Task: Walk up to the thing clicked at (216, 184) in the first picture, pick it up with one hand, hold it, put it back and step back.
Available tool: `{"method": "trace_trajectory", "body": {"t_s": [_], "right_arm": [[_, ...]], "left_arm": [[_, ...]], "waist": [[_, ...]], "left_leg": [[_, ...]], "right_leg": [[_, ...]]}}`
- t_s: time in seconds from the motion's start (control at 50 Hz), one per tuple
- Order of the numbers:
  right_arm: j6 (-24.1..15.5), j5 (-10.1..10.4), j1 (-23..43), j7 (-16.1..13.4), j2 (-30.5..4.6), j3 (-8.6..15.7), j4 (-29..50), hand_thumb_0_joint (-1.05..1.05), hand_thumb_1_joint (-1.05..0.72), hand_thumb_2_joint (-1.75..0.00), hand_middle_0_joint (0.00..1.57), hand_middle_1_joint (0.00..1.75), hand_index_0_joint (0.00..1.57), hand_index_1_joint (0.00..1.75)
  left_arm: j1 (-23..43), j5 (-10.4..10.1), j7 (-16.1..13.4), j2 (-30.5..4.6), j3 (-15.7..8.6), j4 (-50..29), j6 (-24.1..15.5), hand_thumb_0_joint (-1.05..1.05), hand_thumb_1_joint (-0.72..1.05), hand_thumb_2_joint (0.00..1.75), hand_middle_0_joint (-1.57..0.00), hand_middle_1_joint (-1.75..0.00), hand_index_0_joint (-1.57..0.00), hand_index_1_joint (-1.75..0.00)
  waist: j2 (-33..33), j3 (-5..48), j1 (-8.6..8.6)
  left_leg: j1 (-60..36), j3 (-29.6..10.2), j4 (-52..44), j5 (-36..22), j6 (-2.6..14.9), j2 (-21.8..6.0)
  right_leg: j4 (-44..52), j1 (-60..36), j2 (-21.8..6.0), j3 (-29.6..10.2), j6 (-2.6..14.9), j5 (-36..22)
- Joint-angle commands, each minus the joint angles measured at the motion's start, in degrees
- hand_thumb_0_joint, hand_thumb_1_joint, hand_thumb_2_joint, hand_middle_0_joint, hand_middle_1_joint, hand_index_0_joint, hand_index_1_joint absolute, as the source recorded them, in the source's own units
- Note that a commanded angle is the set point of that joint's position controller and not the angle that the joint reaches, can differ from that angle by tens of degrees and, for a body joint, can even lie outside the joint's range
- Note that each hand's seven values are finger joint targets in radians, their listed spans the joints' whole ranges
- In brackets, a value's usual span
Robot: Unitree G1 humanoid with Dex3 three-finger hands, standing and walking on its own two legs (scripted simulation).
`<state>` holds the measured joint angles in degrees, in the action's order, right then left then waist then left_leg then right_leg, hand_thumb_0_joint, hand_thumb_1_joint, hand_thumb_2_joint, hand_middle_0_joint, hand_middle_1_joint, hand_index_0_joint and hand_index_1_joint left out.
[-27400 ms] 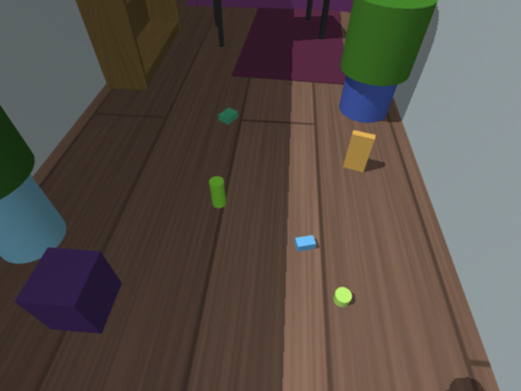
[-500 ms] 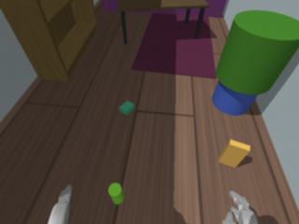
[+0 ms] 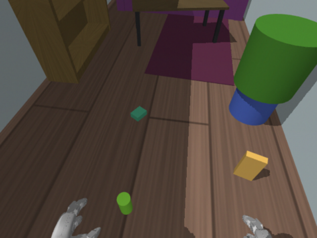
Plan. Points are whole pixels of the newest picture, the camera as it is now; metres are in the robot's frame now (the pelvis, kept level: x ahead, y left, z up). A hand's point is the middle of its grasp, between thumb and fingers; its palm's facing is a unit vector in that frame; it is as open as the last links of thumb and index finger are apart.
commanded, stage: stand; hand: left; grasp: from the side
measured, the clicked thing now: (125, 203) +0.42 +0.19 -0.65
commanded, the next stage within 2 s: none
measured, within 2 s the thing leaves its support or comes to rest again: neither
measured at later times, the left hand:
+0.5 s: hand out of the picture +0.04 +0.26 -0.12, palm faces -0.01 -0.94 -0.33, open 7.4 cm
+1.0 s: hand out of the picture +0.01 +0.26 -0.11, palm faces -0.02 -0.94 -0.35, open 7.4 cm
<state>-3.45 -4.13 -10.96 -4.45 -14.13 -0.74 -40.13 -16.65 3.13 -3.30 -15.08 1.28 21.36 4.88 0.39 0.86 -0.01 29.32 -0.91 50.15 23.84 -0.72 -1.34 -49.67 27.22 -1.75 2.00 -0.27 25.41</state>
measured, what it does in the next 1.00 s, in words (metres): stands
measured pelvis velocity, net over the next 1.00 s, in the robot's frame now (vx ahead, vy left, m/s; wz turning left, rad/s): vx -0.02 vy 0.01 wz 0.01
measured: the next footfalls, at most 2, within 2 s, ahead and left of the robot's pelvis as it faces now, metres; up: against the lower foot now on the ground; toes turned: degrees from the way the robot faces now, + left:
none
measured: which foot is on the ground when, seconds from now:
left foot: down 0.00-1.00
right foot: down 0.00-1.00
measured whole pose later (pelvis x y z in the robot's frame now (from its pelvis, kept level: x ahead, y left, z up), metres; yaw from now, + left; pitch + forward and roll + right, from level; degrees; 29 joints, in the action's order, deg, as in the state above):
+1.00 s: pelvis -0.02 +0.01 +0.05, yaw +0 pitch -4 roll +0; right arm 0.5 -1.1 -9.0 0.4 -18.6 1.5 -65.6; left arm -10.7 1.1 -0.7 -19.1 0.3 66.5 -0.6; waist -0.7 -3.5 0.2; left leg 10.1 -0.5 22.0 8.4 -0.3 -0.3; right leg -22.2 8.4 -2.3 2.2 -1.3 10.4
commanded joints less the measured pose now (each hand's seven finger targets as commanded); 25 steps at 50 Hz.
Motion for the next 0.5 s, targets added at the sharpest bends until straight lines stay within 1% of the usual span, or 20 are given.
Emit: {"method": "trace_trajectory", "body": {"t_s": [0.0, 0.06, 0.08, 0.1, 0.12, 0.14, 0.2, 0.22, 0.24, 0.26, 0.28, 0.3, 0.32, 0.34, 0.38, 0.4, 0.42, 0.44, 0.46, 0.48], "right_arm": [[-0.53, 1.22, 2.05, 2.70, -11.36, 5.13, 1.32, 0.00, -0.90, -0.90, 0.20, 0.30, 0.20, 0.30], [0.20, 1.13, 2.85, 3.37, -11.24, 5.30, -1.70, 0.00, -0.90, -0.90, 0.20, 0.30, 0.20, 0.30], [0.33, 1.12, 2.50, 3.43, -11.26, 5.34, -2.81, 0.00, -0.90, -0.90, 0.20, 0.30, 0.20, 0.30], [0.63, 1.21, 2.31, 3.53, -11.14, 5.16, -3.93, 0.00, -0.90, -0.90, 0.20, 0.30, 0.20, 0.30], [0.66, 1.10, 1.78, 3.51, -11.70, 5.25, -5.00, 0.00, -0.90, -0.90, 0.20, 0.30, 0.20, 0.30], [0.65, 1.20, 1.95, 3.53, -11.71, 5.21, -6.02, 0.00, -0.90, -0.90, 0.20, 0.30, 0.20, 0.30], [1.05, 1.50, 2.10, 3.46, -12.39, 4.97, -8.74, 0.00, -0.90, -0.90, 0.20, 0.30, 0.20, 0.30], [1.15, 1.53, 2.53, 3.42, -12.77, 4.87, -9.59, 0.00, -0.90, -0.90, 0.20, 0.30, 0.20, 0.30], [1.23, 1.73, 2.94, 3.41, -12.91, 4.71, -10.53, 0.00, -0.90, -0.90, 0.20, 0.30, 0.20, 0.30], [1.35, 1.95, 2.60, 3.31, -13.10, 4.76, -11.45, 0.00, -0.90, -0.90, 0.20, 0.30, 0.20, 0.30], [1.40, 2.04, 2.35, 3.27, -13.33, 4.64, -12.53, 0.00, -0.90, -0.90, 0.20, 0.30, 0.20, 0.30], [1.49, 2.09, 2.06, 3.23, -13.63, 4.45, -13.40, 0.00, -0.90, -0.90, 0.20, 0.30, 0.20, 0.30], [1.51, 2.15, 2.98, 3.22, -14.19, 4.45, -14.22, 0.00, -0.90, -0.90, 0.20, 0.30, 0.20, 0.30], [1.53, 2.27, 3.09, 3.22, -14.47, 4.35, -14.86, 0.00, -0.90, -0.90, 0.20, 0.30, 0.20, 0.30], [1.88, 2.35, 3.81, 3.25, -15.18, 4.37, -16.18, 0.00, -0.90, -0.90, 0.20, 0.30, 0.20, 0.30], [2.02, 2.35, 4.19, 3.23, -14.94, 4.38, -16.67, 0.00, -0.90, -0.90, 0.20, 0.30, 0.20, 0.30], [2.17, 2.50, 3.82, 3.27, -14.95, 4.25, -17.34, 0.00, -0.90, -0.90, 0.20, 0.30, 0.20, 0.30], [2.28, 2.57, 3.61, 3.32, -15.01, 4.27, -18.00, 0.00, -0.90, -0.90, 0.20, 0.30, 0.20, 0.30], [2.19, 2.57, 3.99, 3.32, -15.25, 4.44, -18.35, 0.00, -0.90, -0.90, 0.20, 0.30, 0.20, 0.30], [2.15, 2.68, 3.69, 3.42, -15.27, 4.30, -18.82, 0.00, -0.90, -0.90, 0.20, 0.30, 0.20, 0.30]], "left_arm": [[2.89, -0.17, 1.46, -11.48, -5.68, 5.60, -5.93, 0.00, 0.90, 0.90, -0.20, -0.30, -0.20, -0.30], [5.43, -0.32, 1.52, -12.40, -5.46, 11.87, -6.57, 0.00, 0.90, 0.90, -0.20, -0.30, -0.20, -0.30], [5.60, -0.41, 1.55, -12.45, -5.41, 13.74, -6.90, 0.00, 0.90, 0.90, -0.20, -0.30, -0.20, -0.30], [6.63, -0.39, 1.48, -12.64, -5.31, 15.42, -7.13, 0.00, 0.90, 0.90, -0.20, -0.30, -0.20, -0.30], [6.72, -0.68, 1.49, -12.39, -5.26, 16.91, -7.33, 0.00, 0.90, 0.90, -0.20, -0.30, -0.20, -0.30], [6.76, -0.77, 1.43, -12.58, -5.18, 18.53, -7.35, 0.00, 0.90, 0.90, -0.20, -0.30, -0.20, -0.30], [6.46, -1.26, 1.34, -12.72, -4.91, 23.00, -7.23, 0.00, 0.90, 0.90, -0.20, -0.30, -0.20, -0.30], [6.44, -1.36, 1.27, -12.70, -4.74, 24.46, -7.09, 0.00, 0.90, 0.90, -0.20, -0.30, -0.20, -0.30], [5.99, -1.31, 1.33, -12.95, -4.57, 25.97, -7.13, 0.00, 0.90, 0.90, -0.20, -0.30, -0.20, -0.30], [6.15, -1.34, 1.22, -13.45, -4.57, 27.15, -7.00, 0.00, 0.90, 0.90, -0.20, -0.30, -0.20, -0.30], [6.40, -1.40, 1.20, -13.58, -4.39, 28.37, -6.99, 0.00, 0.90, 0.90, -0.20, -0.30, -0.20, -0.30], [7.17, -1.67, 1.26, -13.34, -4.25, 29.25, -6.79, 0.00, 0.90, 0.90, -0.20, -0.30, -0.20, -0.30], [7.03, -1.68, 1.27, -13.53, -4.10, 30.38, -6.66, 0.00, 0.90, 0.90, -0.20, -0.30, -0.20, -0.30], [6.90, -1.81, 1.35, -13.44, -3.91, 31.38, -6.51, 0.00, 0.90, 0.90, -0.20, -0.30, -0.20, -0.30], [7.35, -1.65, 1.44, -13.64, -3.71, 33.41, -6.25, 0.00, 0.90, 0.90, -0.20, -0.30, -0.20, -0.30], [7.39, -1.50, 1.43, -14.04, -3.77, 34.32, -6.28, 0.00, 0.90, 0.90, -0.20, -0.30, -0.20, -0.30], [7.43, -1.51, 1.49, -14.00, -3.54, 35.12, -6.36, 0.00, 0.90, 0.90, -0.20, -0.30, -0.20, -0.30], [7.36, -1.53, 1.55, -14.31, -3.48, 35.89, -6.35, 0.00, 0.90, 0.90, -0.20, -0.30, -0.20, -0.30], [7.40, -1.55, 1.57, -14.42, -3.50, 36.50, -6.44, 0.00, 0.90, 0.90, -0.20, -0.30, -0.20, -0.30], [7.17, -1.56, 1.66, -14.13, -3.25, 37.14, -6.50, 0.00, 0.90, 0.90, -0.20, -0.30, -0.20, -0.30]], "waist": [[0.92, 6.23, 0.84], [1.20, 3.56, 0.36], [0.73, 4.22, 0.24], [1.03, 2.27, 0.07], [0.03, 3.21, 0.09], [-0.13, 2.78, 0.18], [-1.49, 2.23, 0.74], [-1.93, 1.07, 0.82], [-1.49, 0.93, 1.05], [-1.18, 1.81, 0.80], [-1.21, 1.36, 0.67], [-2.36, 0.97, 0.44], [-2.96, 0.18, 0.90], [-3.16, -0.03, 0.82], [-3.14, -3.24, 0.78], [-2.10, -2.71, 1.03], [-2.01, -3.26, 0.75], [-1.94, -3.55, 0.64], [-2.24, -2.42, 0.63], [-2.82, -2.69, 0.55]], "left_leg": [[-9.43, -2.84, -10.37, -14.06, 4.26, -0.91], [-10.69, -2.44, -13.27, -10.80, 3.81, -0.48], [-11.88, -2.52, -13.95, -12.12, 3.77, -0.69], [-10.64, -2.65, -15.44, -12.24, 3.49, -0.74], [-12.59, -2.99, -16.37, -13.35, 3.62, -1.11], [-13.96, -3.53, -17.67, -15.63, 3.46, -1.58], [-14.70, -4.66, -21.49, -16.74, 3.36, -2.45], [-14.90, -5.21, -23.05, -16.41, 3.21, -2.89], [-15.80, -5.18, -23.54, -17.56, 2.97, -2.96], [-16.86, -4.88, -24.01, -19.21, 2.84, -3.00], [-17.41, -4.95, -24.87, -19.95, 2.56, -3.07], [-17.28, -5.22, -26.75, -19.17, 2.65, -3.45], [-17.69, -5.64, -27.78, -18.92, 2.54, -3.69], [-17.88, -5.93, -29.08, -18.10, 2.54, -3.95], [-15.51, -6.95, -32.29, -10.52, 2.41, -4.22], [-16.13, -6.74, -32.32, -10.87, 2.41, -4.11], [-16.64, -6.52, -32.69, -10.99, 2.29, -4.09], [-16.34, -6.72, -33.48, -9.56, 2.09, -4.04], [-18.00, -6.54, -33.50, -10.47, 2.12, -4.09], [-18.05, -6.72, -34.02, -9.68, 2.07, -4.21]], "right_leg": [[12.55, -6.00, -4.10, -6.43, 4.26, -14.11], [17.07, -5.61, -4.96, -7.17, 3.67, -9.81], [17.43, -7.20, -5.03, -7.05, 3.45, -11.50], [18.60, -8.27, -5.12, -6.81, 3.19, -11.62], [18.54, -9.37, -4.91, -6.38, 2.89, -13.30], [18.65, -9.67, -4.58, -5.75, 2.79, -14.53], [20.63, -13.40, -4.27, -4.80, 2.27, -15.63], [21.65, -13.85, -4.10, -4.58, 2.02, -15.14], [22.92, -14.83, -4.53, -4.76, 2.10, -16.36], [23.57, -16.41, -4.80, -4.80, 2.05, -17.81], [24.30, -16.90, -4.84, -4.78, 1.89, -18.00], [24.61, -17.78, -4.56, -4.36, 1.67, -16.77], [25.57, -18.07, -4.64, -4.37, 1.56, -16.28], [26.08, -18.63, -4.54, -4.02, 1.41, -15.86], [27.51, -18.51, -4.23, -3.64, 1.12, -12.50], [28.14, -19.22, -4.68, -3.80, 1.11, -12.42], [28.96, -18.93, -4.91, -4.12, 1.04, -12.45], [29.55, -18.80, -4.73, -3.91, 0.92, -10.79], [29.94, -18.99, -4.92, -4.10, 0.91, -11.74], [30.25, -19.13, -4.88, -3.99, 0.79, -12.08]]}}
